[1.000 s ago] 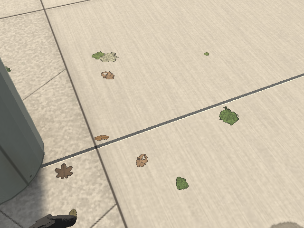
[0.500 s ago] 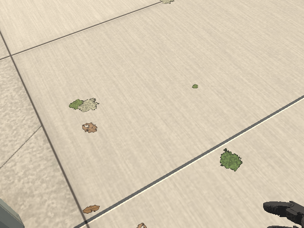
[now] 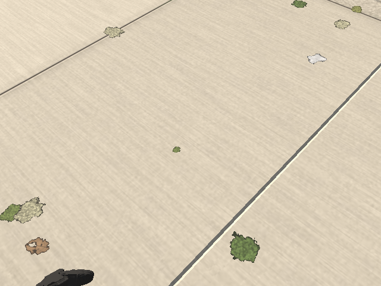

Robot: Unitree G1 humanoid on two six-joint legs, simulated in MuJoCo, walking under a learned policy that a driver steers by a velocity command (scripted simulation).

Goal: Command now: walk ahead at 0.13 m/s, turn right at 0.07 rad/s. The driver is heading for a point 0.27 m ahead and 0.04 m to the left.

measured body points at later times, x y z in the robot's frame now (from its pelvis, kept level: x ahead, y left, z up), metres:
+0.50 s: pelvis +0.06 +0.01 +0.00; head +0.07 +0.02 +0.45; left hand +0.18 +0.27 -0.12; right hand +0.14 -0.25 -0.13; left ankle +0.05 +0.15 -0.73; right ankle +0.10 -0.10 -0.73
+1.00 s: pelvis +0.08 +0.02 +0.01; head +0.09 +0.02 +0.46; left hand +0.15 +0.28 -0.14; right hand +0.11 -0.23 -0.14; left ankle +0.05 +0.15 -0.73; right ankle +0.11 -0.10 -0.73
